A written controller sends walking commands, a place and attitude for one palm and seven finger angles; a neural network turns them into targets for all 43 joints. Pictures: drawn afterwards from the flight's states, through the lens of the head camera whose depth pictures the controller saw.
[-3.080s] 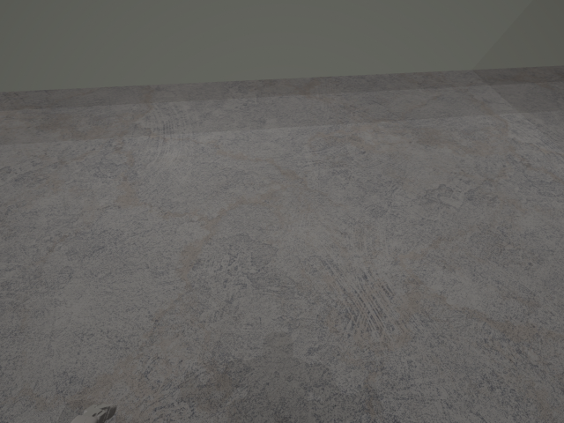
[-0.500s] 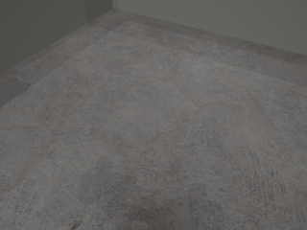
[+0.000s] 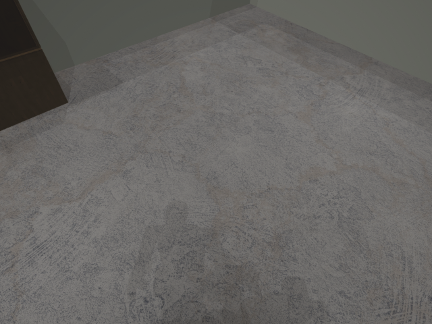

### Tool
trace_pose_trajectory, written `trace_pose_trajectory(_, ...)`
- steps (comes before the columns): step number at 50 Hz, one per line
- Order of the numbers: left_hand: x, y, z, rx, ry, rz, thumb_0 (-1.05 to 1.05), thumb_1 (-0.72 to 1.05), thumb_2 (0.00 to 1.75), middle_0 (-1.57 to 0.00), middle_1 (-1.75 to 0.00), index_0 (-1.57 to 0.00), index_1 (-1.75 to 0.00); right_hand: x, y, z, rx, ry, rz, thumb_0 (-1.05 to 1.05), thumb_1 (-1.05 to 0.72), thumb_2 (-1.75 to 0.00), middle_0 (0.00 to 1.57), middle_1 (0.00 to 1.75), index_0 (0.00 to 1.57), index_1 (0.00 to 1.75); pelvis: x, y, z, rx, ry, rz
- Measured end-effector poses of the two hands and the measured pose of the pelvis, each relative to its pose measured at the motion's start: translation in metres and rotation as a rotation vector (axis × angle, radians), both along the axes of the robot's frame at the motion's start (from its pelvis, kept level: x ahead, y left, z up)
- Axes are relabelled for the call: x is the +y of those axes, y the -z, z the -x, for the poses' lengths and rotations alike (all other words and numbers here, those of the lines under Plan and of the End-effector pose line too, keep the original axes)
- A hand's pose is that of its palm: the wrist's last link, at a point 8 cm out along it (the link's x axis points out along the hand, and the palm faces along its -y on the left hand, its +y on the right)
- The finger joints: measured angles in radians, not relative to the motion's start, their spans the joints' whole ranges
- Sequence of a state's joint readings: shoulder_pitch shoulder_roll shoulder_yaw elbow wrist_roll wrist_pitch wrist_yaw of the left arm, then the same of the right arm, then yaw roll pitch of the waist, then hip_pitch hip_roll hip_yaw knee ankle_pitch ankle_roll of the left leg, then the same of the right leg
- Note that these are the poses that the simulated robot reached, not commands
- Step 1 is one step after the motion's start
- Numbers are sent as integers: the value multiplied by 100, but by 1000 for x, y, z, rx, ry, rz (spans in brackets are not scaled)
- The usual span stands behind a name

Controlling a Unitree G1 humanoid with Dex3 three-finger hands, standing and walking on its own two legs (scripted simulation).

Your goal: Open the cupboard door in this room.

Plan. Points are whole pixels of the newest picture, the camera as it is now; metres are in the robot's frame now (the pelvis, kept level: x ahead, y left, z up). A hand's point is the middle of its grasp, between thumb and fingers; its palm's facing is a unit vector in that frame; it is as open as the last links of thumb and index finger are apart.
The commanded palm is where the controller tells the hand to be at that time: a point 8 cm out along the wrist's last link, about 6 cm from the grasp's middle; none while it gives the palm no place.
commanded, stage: turn or walk to find it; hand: left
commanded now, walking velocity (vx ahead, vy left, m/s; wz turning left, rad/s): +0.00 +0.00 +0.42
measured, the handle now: out of the picture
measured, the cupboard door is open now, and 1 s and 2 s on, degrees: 0 0 0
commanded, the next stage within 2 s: stand and wait in 0.44 s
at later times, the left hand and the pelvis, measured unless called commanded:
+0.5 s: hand out of the picture +0.04 +0.22 -0.14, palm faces +0.18 -0.95 -0.26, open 7.4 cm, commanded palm none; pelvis -0.04 +0.00 +0.01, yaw +10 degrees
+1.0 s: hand out of the picture -0.13 +0.17 -0.17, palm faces +0.31 -0.93 -0.18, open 7.3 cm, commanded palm none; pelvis -0.07 +0.00 +0.01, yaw +14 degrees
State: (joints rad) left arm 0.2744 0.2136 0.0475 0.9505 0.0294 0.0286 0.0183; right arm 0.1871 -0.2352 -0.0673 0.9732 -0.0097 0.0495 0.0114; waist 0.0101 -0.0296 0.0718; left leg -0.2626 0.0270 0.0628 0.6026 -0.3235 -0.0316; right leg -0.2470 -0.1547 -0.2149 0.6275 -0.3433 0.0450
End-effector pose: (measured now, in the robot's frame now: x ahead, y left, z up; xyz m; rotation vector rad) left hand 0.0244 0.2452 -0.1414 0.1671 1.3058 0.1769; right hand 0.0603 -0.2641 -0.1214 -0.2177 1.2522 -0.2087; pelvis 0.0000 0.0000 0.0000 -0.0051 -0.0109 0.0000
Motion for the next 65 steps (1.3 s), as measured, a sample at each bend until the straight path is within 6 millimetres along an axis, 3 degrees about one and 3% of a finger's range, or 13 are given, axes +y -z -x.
trace_pose_trajectory(5, 31, 4, 24, 64, -54, -9, 0, 91, 90, -20, -30, -20, -30, 31, -17, -29, -93, -69, 13, 0, -91, -90, 20, 30, 20, 30, 16, -5, 5, -8, -15, 3)
trace_pose_trajectory(13, 48, -17, 14, -43, -93, -18, 0, 91, 90, -20, -30, -20, -29, 57, -24, -28, -100, -127, -14, 0, -90, -90, 21, 30, 20, 30, 28, -17, 15, -9, -82, 20)
trace_pose_trajectory(19, 41, -27, 4, -107, -99, -35, 0, 91, 90, -20, -30, -20, -29, 53, -12, -6, -55, -128, -44, 0, -90, -90, 21, 30, 20, 30, 22, -17, 25, -4, -127, 9)
trace_pose_trajectory(26, 11, -36, 5, -175, -112, -69, 0, 91, 90, -20, -30, -20, -29, 25, 12, 26, 28, -128, -79, 0, -90, -90, 21, 30, 20, 30, -4, -8, 37, 7, -180, -20)
trace_pose_trajectory(33, -22, -42, 49, -138, -164, -68, 0, 91, 90, -20, -30, -20, -30, 2, 15, 39, 81, -148, -92, 1, -91, -90, 20, 30, 20, 30, -21, -15, 46, -17, -220, -32)
trace_pose_trajectory(39, -34, -33, 91, -69, -221, -37, 0, 92, 90, -20, -30, -20, -30, 0, 12, 48, 111, -173, -72, 1, -91, -90, 20, 30, 20, 30, -23, -16, 52, -21, -249, -23)
trace_pose_trajectory(43, -34, -22, 121, -20, -259, -5, 0, 92, 90, -20, -30, -20, -30, 11, 10, 48, 120, -208, -52, 1, -91, -90, 20, 30, 20, 30, -16, -14, 59, -17, -257, -13)
trace_pose_trajectory(50, -31, -3, 171, 89, -306, 62, 0, 91, 90, -20, -30, -20, -30, 50, 2, 48, 64, -252, -50, 0, -91, -90, 20, 30, 20, 30, 1, -13, 72, -31, -246, -10)
trace_pose_trajectory(58, -32, -5, 199, 141, -292, 87, 0, 91, 90, -20, -30, -20, -29, 62, -2, 55, 37, -252, -49, 1, -94, -90, 21, 30, 20, 30, 12, -17, 84, -41, -239, -11)
trace_pose_trajectory(65, -32, -9, 207, 165, -277, 83, 0, 91, 90, -20, -30, -20, -29, 63, 3, 81, 86, -230, -69, 1, -93, -90, 21, 30, 20, 30, 15, -18, 90, -31, -237, -16)
